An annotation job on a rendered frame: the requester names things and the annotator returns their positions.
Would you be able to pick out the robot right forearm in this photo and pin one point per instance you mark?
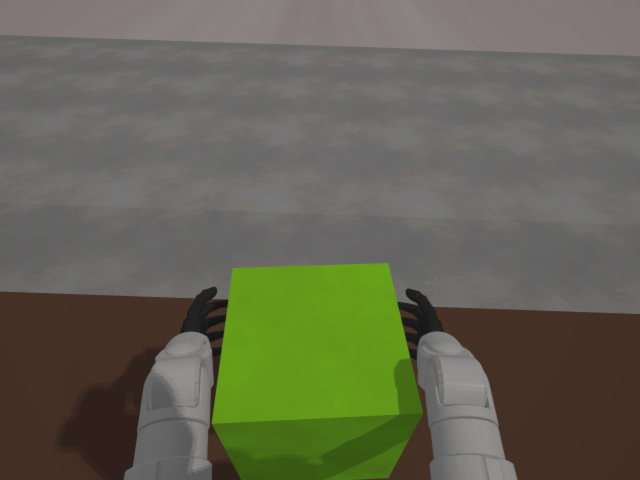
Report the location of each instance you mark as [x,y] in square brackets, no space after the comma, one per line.
[461,414]

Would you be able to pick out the carton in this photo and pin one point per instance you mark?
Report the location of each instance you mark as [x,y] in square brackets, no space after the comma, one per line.
[315,378]

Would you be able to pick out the robot right hand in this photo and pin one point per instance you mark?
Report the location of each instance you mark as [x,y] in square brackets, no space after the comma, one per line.
[425,313]

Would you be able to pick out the robot left hand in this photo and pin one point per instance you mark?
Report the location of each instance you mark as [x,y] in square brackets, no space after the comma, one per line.
[196,320]

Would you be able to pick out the robot left forearm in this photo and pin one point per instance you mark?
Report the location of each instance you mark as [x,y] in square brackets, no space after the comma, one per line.
[172,439]

